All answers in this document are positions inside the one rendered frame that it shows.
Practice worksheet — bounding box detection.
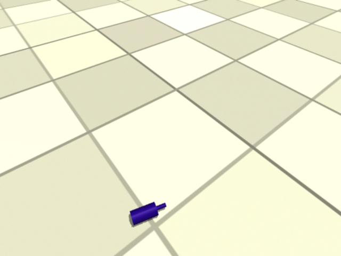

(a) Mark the bottle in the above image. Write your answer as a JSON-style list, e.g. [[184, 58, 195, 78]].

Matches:
[[130, 202, 166, 225]]

